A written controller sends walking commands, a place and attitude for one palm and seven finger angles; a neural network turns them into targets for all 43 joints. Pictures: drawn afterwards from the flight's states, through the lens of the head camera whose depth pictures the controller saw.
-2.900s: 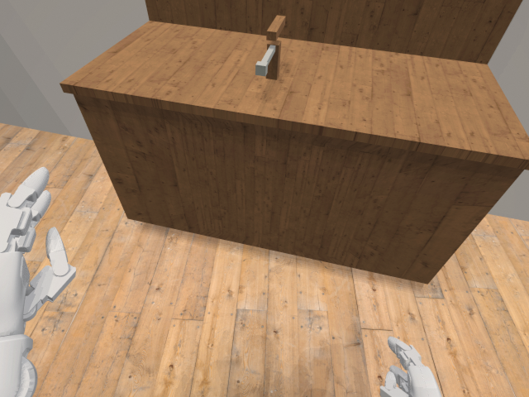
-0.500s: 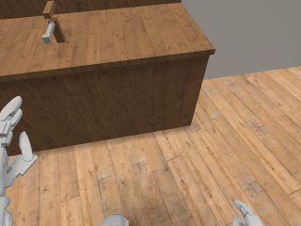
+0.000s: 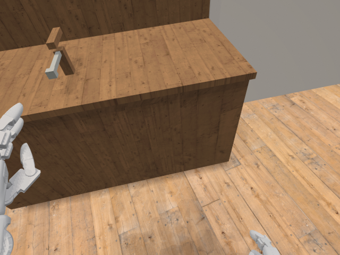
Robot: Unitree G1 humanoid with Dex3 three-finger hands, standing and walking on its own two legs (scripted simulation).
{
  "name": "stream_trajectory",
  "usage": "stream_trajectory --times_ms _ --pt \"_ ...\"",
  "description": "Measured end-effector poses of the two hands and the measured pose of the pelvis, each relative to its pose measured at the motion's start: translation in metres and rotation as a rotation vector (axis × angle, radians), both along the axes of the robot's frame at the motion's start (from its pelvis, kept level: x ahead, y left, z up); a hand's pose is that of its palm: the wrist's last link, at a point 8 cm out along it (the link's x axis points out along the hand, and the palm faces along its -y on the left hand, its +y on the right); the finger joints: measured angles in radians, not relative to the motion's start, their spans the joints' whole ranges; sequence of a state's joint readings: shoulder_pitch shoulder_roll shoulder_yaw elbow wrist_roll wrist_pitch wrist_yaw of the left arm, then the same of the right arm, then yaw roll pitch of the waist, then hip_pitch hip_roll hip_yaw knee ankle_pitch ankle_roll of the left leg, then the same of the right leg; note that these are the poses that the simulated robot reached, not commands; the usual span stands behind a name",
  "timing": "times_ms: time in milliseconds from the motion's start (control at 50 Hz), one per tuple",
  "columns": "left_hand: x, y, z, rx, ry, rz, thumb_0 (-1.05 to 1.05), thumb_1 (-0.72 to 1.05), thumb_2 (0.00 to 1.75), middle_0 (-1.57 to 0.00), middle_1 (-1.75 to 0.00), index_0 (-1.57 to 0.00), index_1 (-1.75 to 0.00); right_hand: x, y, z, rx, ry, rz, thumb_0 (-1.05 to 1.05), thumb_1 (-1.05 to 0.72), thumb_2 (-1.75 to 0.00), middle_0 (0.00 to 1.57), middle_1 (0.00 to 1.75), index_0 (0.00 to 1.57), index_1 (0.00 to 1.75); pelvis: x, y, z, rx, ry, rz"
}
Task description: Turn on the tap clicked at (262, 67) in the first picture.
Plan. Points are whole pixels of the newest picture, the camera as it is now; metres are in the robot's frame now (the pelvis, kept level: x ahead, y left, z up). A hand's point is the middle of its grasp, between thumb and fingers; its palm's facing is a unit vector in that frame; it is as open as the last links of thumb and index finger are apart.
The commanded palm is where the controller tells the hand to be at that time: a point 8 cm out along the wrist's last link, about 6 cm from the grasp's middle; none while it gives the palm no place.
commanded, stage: take the last steps up to it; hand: left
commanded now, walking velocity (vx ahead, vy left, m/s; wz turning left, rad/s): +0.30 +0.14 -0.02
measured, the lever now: (51, 73) +0.63 +0.45 +0.11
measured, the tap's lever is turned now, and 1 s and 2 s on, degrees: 0 0 0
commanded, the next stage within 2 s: come to a stop and stand still in 0.76 s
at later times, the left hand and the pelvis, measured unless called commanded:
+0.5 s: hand (32, 114) +0.34 +0.31 +0.20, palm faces +0.41 -0.83 -0.38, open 7.4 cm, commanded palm +0.27 +0.34 +0.19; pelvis +0.10 +0.07 +0.01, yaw -2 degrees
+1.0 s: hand (59, 104) +0.38 +0.27 +0.19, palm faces +0.30 -0.85 -0.43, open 7.4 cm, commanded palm +0.32 +0.34 +0.19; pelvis +0.15 +0.06 +0.02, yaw -3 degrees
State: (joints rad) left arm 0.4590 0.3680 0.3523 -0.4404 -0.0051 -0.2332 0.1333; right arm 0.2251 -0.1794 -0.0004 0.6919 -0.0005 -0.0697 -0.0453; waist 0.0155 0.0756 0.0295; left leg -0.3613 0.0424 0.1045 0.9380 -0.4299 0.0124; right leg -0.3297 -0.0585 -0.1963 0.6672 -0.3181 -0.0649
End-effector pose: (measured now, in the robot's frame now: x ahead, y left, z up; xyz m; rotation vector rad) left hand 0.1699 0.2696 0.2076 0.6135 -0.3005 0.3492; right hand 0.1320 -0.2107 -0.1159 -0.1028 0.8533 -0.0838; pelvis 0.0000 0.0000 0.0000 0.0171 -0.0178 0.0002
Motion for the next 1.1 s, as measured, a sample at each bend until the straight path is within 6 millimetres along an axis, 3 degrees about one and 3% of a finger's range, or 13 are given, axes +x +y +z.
stream_trajectory --times_ms 140,260,360,460,560,640,720,780,880,960,1020,1100 --pt "0.034 0.008 -0.013 -0.091 0.050 0.012 0.01 0.89 0.90 -0.21 -0.30 -0.21 -0.30 0.027 -0.028 0.024 -0.094 0.024 -0.018 0.01 -0.91 -0.90 0.20 0.30 0.20 0.30 0.027 0.006 0.016 0.023 0.007 0.008" --pt "0.062 0.015 0.003 -0.052 -0.010 -0.085 0.01 0.89 0.90 -0.22 -0.31 -0.21 -0.30 0.058 -0.032 0.050 -0.184 -0.026 -0.044 0.01 -0.91 -0.90 0.20 0.30 0.20 0.30 0.052 0.025 0.019 0.025 0.007 -0.001" --pt "0.087 0.048 0.010 -0.018 -0.134 -0.114 0.01 0.89 0.90 -0.22 -0.31 -0.22 -0.30 0.089 -0.009 0.054 -0.223 -0.100 -0.093 0.01 -0.91 -0.90 0.20 0.30 0.19 0.30 0.082 0.054 0.002 0.001 -0.006 -0.030" --pt "0.121 0.076 0.001 -0.071 -0.147 -0.069 0.01 0.89 0.90 -0.21 -0.30 -0.21 -0.30 0.112 0.037 0.052 -0.132 -0.129 -0.090 0.01 -0.91 -0.90 0.20 0.29 0.19 0.30 0.096 0.065 0.004 -0.008 -0.005 -0.032" --pt "0.131 0.065 0.002 -0.105 -0.094 -0.097 0.01 0.89 0.90 -0.21 -0.30 -0.21 -0.30 0.123 0.073 0.047 -0.031 -0.128 -0.046 0.01 -0.91 -0.90 0.20 0.30 0.20 0.30 0.109 0.069 0.010 -0.011 0.007 -0.046" --pt "0.131 0.051 0.010 -0.047 -0.055 -0.121 0.01 0.89 0.90 -0.21 -0.30 -0.21 -0.30 0.128 0.083 0.035 0.011 -0.104 -0.021 0.01 -0.90 -0.90 0.20 0.30 0.20 0.30 0.119 0.067 0.010 -0.002 0.006 -0.051" --pt "0.138 0.049 0.012 0.022 -0.038 -0.066 0.01 0.89 0.90 -0.22 -0.30 -0.21 -0.30 0.134 0.072 0.014 0.024 -0.067 -0.016 0.01 -0.90 -0.90 0.21 0.30 0.20 0.30 0.129 0.059 0.002 -0.004 -0.007 -0.047" --pt "0.148 0.053 0.007 -0.022 -0.024 -0.021 0.01 0.89 0.90 -0.22 -0.31 -0.21 -0.30 0.136 0.056 0.010 0.003 -0.024 -0.019 0.01 -0.90 -0.90 0.21 0.30 0.20 0.30 0.135 0.056 0.005 0.008 -0.008 -0.045" --pt "0.165 0.052 -0.009 -0.099 0.039 -0.010 0.01 0.89 0.90 -0.21 -0.30 -0.21 -0.30 0.139 0.024 0.027 -0.076 -0.003 -0.053 0.01 -0.91 -0.90 0.20 0.30 0.20 0.30 0.145 0.055 0.016 0.029 -0.001 -0.045" --pt "0.173 0.045 -0.010 -0.110 0.047 -0.078 0.01 0.89 0.90 -0.21 -0.30 -0.21 -0.30 0.144 0.007 0.045 -0.153 -0.024 -0.078 0.01 -0.91 -0.90 0.20 0.30 0.20 0.30 0.149 0.059 0.019 0.029 -0.002 -0.043" --pt "0.174 0.047 -0.002 -0.093 0.012 -0.128 0.01 0.89 0.90 -0.22 -0.31 -0.21 -0.30 0.150 0.005 0.055 -0.201 -0.052 -0.089 0.01 -0.91 -0.90 0.20 0.30 0.19 0.30 0.152 0.067 0.017 0.013 -0.007 -0.051" --pt "0.174 0.066 0.006 -0.064 -0.066 -0.149 0.01 0.89 0.90 -0.22 -0.31 -0.22 -0.30 0.159 0.017 0.059 -0.225 -0.092 -0.116 0.01 -0.91 -0.90 0.20 0.29 0.19 0.30 0.158 0.080 0.009 -0.019 -0.025 -0.058"
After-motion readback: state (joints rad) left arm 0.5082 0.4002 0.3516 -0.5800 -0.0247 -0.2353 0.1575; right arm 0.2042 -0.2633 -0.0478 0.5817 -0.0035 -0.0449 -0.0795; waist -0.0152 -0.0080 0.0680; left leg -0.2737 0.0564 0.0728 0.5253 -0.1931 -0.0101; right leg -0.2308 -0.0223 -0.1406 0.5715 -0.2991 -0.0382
